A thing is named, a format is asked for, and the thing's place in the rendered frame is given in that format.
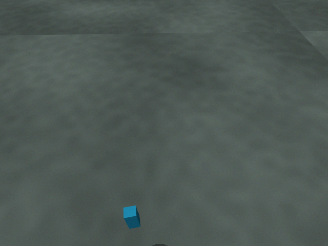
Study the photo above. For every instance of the carton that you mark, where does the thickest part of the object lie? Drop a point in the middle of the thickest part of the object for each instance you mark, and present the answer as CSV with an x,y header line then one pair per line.
x,y
131,217

